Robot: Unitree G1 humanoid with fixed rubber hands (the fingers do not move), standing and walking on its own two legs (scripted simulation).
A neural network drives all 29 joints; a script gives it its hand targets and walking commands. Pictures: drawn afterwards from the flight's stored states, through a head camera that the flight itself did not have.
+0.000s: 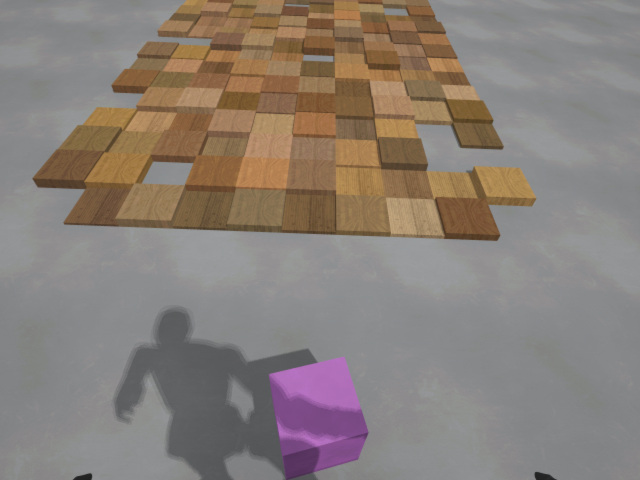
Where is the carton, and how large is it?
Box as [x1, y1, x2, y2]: [269, 357, 368, 479]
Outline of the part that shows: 344,357 269,374 272,399 286,479 357,459 368,432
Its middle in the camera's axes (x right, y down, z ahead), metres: -0.01 +0.50 +1.08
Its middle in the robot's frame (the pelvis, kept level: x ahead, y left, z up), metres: +0.42 -0.01 -0.66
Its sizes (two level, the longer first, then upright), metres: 0.210 0.200 0.250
